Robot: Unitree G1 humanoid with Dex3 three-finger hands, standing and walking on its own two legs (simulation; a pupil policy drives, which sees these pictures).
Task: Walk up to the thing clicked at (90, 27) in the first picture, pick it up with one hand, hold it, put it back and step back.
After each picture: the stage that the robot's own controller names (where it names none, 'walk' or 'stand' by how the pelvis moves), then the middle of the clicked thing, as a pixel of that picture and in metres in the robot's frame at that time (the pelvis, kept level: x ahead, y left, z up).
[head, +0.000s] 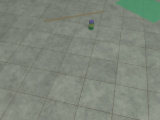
stand; (91, 24) +1.71 -0.13 -0.72
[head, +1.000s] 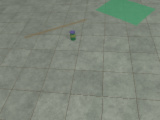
walk; (72, 35) +1.58 +0.21 -0.70
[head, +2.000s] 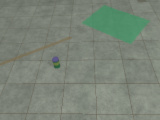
walk; (56, 62) +1.06 +0.33 -0.71
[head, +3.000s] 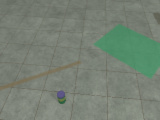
walk; (61, 97) +0.67 +0.20 -0.71
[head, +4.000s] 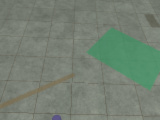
stand; out of the picture +0.43 +0.15 -0.71
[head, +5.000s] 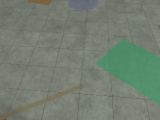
stand; out of the picture +0.40 +0.16 -0.72
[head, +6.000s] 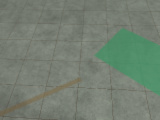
stand; out of the picture +0.36 +0.19 -0.71
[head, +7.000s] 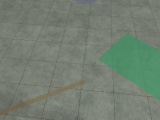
stand; out of the picture +0.38 +0.17 -0.72
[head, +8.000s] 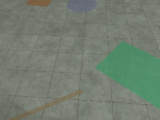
stand; out of the picture +0.34 +0.18 -0.73
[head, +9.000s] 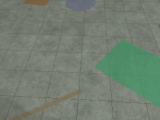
stand; out of the picture +0.33 +0.18 -0.73
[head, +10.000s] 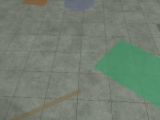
stand; out of the picture +0.32 +0.18 -0.73
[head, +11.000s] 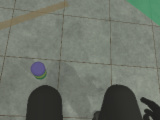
go down; (39, 71) +0.42 +0.19 -0.37
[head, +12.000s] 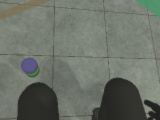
go down; (31, 68) +0.42 +0.20 -0.31
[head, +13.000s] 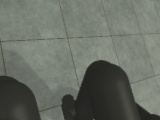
close in; out of the picture +0.41 +0.24 -0.22
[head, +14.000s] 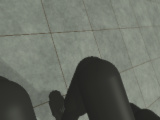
close; out of the picture +0.41 +0.25 -0.22
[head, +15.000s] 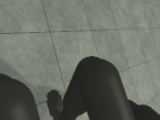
lift; out of the picture +0.39 +0.24 -0.23
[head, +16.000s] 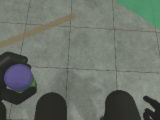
lift; (22, 82) +0.32 +0.20 -0.02
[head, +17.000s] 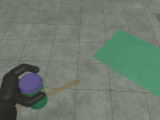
hold; (34, 92) +0.31 +0.17 +0.02
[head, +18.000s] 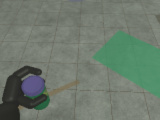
hold; (37, 93) +0.31 +0.17 +0.01
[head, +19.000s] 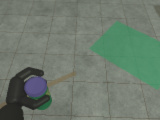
crouch; (39, 94) +0.32 +0.16 -0.02
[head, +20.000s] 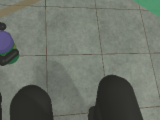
lower; (4, 48) +0.45 +0.21 -0.08
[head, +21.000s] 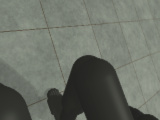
lower; out of the picture +0.43 +0.27 -0.22
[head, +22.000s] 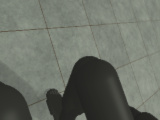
lower; out of the picture +0.42 +0.26 -0.23
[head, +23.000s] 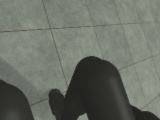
lower; out of the picture +0.41 +0.27 -0.22
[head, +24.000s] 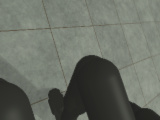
lower; out of the picture +0.41 +0.26 -0.22
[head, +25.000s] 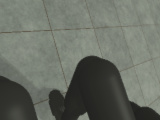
loosen; out of the picture +0.40 +0.24 -0.23
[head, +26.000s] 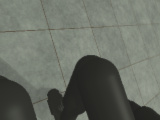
withdraw; out of the picture +0.40 +0.24 -0.22
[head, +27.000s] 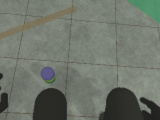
walk; (48, 75) +0.42 +0.17 -0.40
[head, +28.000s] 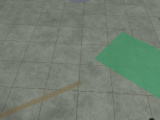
stand; out of the picture +0.34 +0.15 -0.66
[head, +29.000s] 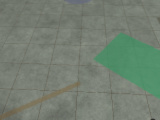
stand; out of the picture +0.34 +0.17 -0.66
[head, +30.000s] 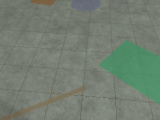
stand; out of the picture +0.36 +0.15 -0.71
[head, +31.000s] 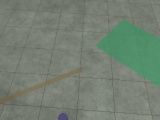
walk; out of the picture +0.38 +0.12 -0.70
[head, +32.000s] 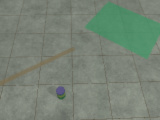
walk; (60, 93) +0.55 +0.16 -0.70
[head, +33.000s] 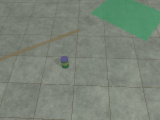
walk; (64, 62) +0.88 +0.18 -0.69
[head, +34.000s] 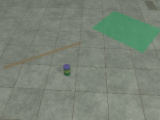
stand; (67, 70) +0.98 +0.17 -0.71
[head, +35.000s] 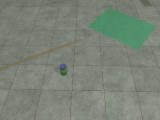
stand; (63, 69) +0.97 +0.19 -0.73
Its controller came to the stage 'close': yes
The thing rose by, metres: 0.73
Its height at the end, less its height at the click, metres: +0.00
